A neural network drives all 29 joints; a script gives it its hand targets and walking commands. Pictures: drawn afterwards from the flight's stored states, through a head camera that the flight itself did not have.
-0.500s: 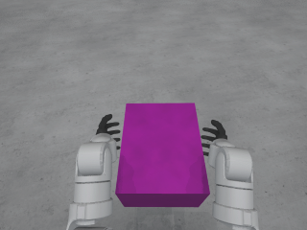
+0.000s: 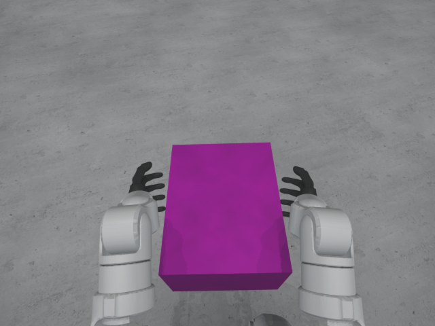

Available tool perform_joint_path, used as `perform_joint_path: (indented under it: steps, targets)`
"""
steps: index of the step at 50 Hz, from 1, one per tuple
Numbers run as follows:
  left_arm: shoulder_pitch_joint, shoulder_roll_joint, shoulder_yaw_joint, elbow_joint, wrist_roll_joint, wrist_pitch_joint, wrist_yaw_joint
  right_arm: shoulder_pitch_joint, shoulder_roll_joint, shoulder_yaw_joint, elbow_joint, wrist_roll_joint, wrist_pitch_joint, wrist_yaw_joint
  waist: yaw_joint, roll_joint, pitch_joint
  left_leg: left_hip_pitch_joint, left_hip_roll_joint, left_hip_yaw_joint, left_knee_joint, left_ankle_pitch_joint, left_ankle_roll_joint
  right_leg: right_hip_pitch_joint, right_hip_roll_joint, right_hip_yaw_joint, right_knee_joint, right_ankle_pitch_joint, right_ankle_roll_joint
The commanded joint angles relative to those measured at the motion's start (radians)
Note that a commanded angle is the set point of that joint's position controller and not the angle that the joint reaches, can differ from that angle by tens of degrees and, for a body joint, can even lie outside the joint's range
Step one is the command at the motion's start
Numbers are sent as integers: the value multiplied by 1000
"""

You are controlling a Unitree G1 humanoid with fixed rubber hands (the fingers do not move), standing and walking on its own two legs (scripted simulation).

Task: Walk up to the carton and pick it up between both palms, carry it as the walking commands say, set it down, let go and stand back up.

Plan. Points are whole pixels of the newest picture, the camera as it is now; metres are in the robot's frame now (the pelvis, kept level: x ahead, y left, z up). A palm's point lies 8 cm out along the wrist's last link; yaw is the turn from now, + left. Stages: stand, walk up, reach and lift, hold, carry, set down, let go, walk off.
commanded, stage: carry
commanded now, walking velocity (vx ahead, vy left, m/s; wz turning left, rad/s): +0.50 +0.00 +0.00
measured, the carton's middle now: (223, 214) +0.32 -0.01 -0.03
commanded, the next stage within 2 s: none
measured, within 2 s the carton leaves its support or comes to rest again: neither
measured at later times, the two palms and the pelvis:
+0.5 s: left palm (165, 70) +0.65 +0.13 +0.08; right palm (278, 71) +0.66 -0.15 +0.07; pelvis +0.35 -0.03 +0.00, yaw +4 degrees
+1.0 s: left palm (175, 2) +1.01 +0.13 +0.08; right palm (261, 3) +1.02 -0.15 +0.08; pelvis +0.71 -0.02 -0.02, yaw +3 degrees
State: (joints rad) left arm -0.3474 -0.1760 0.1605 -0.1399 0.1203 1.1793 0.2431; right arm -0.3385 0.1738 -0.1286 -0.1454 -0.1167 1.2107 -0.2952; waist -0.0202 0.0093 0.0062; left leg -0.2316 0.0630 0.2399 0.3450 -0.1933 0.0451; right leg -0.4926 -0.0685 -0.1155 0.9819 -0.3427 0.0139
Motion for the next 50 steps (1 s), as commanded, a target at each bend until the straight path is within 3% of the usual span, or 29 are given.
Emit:
perform_joint_path:
  steps: [1, 4, 7, 9, 10, 11, 12, 13, 14, 15, 16, 18, 21, 27, 29, 30, 31, 32, 33, 34, 35, 36, 38, 41, 43, 46, 48, 49, 50]
  targets:
    - [-444, -1083, -690, -32, -441, -4, -388, -542, 1034, 645, -113, 456, -26, 467, 5, 114, -378, 352, 253, -209, -161, 227, 105, -43, -13, -6, -217, 50, 3]
    - [-423, -1063, -705, -42, -428, 3, -376, -487, 998, 631, -87, 437, -11, 469, 4, 159, -322, 354, 204, -110, -138, 328, 68, 1, 19, -82, -403, 202, 8]
    - [-416, -1034, -703, -29, -425, 25, -383, -454, 971, 616, -53, 412, 7, 467, 0, 178, -284, 354, 191, -65, -72, 406, 35, 69, 44, -133, -507, 269, -5]
    - [-396, -1028, -691, 6, -428, 38, -392, -467, 961, 610, -42, 405, 17, 466, 23, 144, -301, 282, 154, -4, 100, 499, -4, 266, 82, -193, -593, 297, -23]
    - [-393, -1030, -684, 26, -430, 43, -398, -465, 953, 609, -31, 403, 21, 466, 36, 111, -349, 168, 129, 14, 248, 466, -24, 451, 50, -149, -576, 266, -46]
    - [-382, -1017, -676, 37, -425, 48, -402, -484, 943, 619, -29, 405, 26, 469, 58, -32, -416, 37, 92, 20, 481, 222, -48, 585, -138, 113, -621, 164, -84]
    - [-403, -1019, -665, 108, -400, 45, -404, -538, 946, 640, -29, 406, 39, 472, 48, -302, -441, -280, -32, -45, 706, -202, -84, 757, -363, 566, -734, 88, -235]
    - [-415, -1038, -655, 85, -404, 45, -406, -555, 957, 641, -20, 417, 39, 473, 48, -244, -404, -429, -6, -153, 873, -315, -66, 785, -407, 609, -758, 183, -281]
    - [-432, -1068, -654, 67, -418, 44, -407, -581, 985, 639, -35, 432, 29, 475, 46, -186, -391, -468, 32, -205, 921, -291, -47, 765, -372, 504, -714, 348, -272]
    - [-451, -1090, -665, 50, -432, 39, -409, -597, 1000, 650, -43, 442, 18, 475, 42, -109, -389, -460, 59, -220, 890, -238, -42, 735, -335, 392, -687, 455, -237]
    - [-485, -1095, -666, 25, -444, 32, -411, -610, 1010, 653, -57, 450, 9, 473, 35, -73, -374, -436, 80, -217, 806, -196, -49, 686, -304, 296, -695, 482, -196]
    - [-487, -1098, -649, 21, -447, 21, -413, -613, 1020, 637, -79, 443, -7, 462, 30, -107, -371, -365, 71, -182, 626, -156, -63, 638, -256, 176, -739, 421, -153]
    - [-450, -1079, -640, 7, -443, 14, -415, -566, 1019, 636, -92, 418, -17, 443, 36, -146, -365, -341, 41, -131, 448, -122, -70, 658, -231, 86, -760, 449, -159]
    - [-399, -1027, -645, 2, -410, 26, -409, -507, 1004, 650, -80, 412, -1, 441, 43, -168, -295, -230, -26, -10, 167, 97, -32, 644, -172, -58, -681, 639, -109]
    - [-414, -1011, -649, 9, -412, 32, -410, -499, 1006, 649, -48, 417, 4, 446, 23, -148, -311, -48, -59, 47, 93, 152, -13, 570, -144, -122, -534, 724, -69]
    - [-423, -1005, -649, 12, -415, 33, -412, -499, 1007, 644, -29, 420, 2, 448, 9, -111, -361, 135, -64, 46, 89, 127, 5, 473, -112, -155, -387, 709, -39]
    - [-447, -994, -648, 30, -419, 33, -414, -484, 1006, 633, 2, 407, 1, 448, -20, -9, -418, 312, 74, -152, 57, 34, 32, 314, -73, -154, -163, 508, -5]
    - [-477, -994, -665, 13, -435, 43, -417, -464, 1003, 629, 39, 399, -3, 449, -16, 225, -480, 491, 308, -608, -36, 20, 176, 38, 57, -108, 110, 162, 30]
    - [-471, -1019, -677, 37, -427, 47, -420, -476, 1007, 627, 10, 410, -3, 452, -16, 279, -446, 598, 384, -731, -92, 224, 239, -196, 82, -20, 286, -165, 27]
    - [-459, -1046, -674, 48, -429, 41, -422, -502, 1012, 629, -10, 427, -5, 455, -18, 202, -441, 603, 372, -627, -45, 397, 226, -256, 6, 67, 359, -161, 11]
    - [-475, -1069, -682, 29, -441, 33, -421, -516, 1028, 637, -31, 429, -13, 457, -21, 122, -426, 565, 345, -530, -32, 473, 183, -265, -30, 89, 320, -88, 2]
    - [-479, -1090, -683, 13, -445, 24, -417, -535, 1046, 640, -60, 435, -21, 458, -14, 63, -406, 512, 323, -441, -47, 453, 132, -239, -59, 88, 208, -13, -4]
    - [-477, -1092, -673, -4, -440, 8, -407, -569, 1055, 645, -91, 455, -28, 461, -2, 73, -393, 402, 283, -314, -105, 332, 86, -115, -51, 50, -11, 18, 0]
    - [-449, -1084, -687, -24, -440, -5, -385, -549, 1027, 636, -105, 458, -23, 468, 6, 124, -368, 342, 248, -206, -162, 233, 100, -33, -17, -13, -222, 55, 4]
    - [-436, -1072, -700, -34, -434, -1, -375, -513, 1006, 627, -90, 448, -14, 469, 7, 154, -331, 344, 210, -133, -151, 281, 79, -5, 4, -63, -367, 156, 8]
    - [-424, -1042, -703, -26, -428, 18, -377, -463, 978, 614, -54, 419, 2, 465, 1, 181, -299, 347, 196, -81, -100, 351, 47, 56, 32, -118, -489, 259, 0]
    - [-413, -1030, -693, 1, -430, 33, -386, -468, 966, 609, -40, 409, 11, 462, 13, 164, -297, 320, 172, -34, 15, 434, 14, 177, 62, -170, -579, 295, -15]
    - [-398, -1029, -685, 23, -433, 37, -391, -474, 961, 607, -32, 406, 15, 462, 26, 133, -324, 248, 144, -2, 136, 475, -6, 328, 74, -186, -599, 295, -27]
    - [-397, -1031, -678, 42, -434, 41, -398, -479, 951, 608, -22, 405, 17, 462, 44, 85, -378, 129, 120, 6, 303, 392, -24, 505, 12, -102, -584, 245, -48]
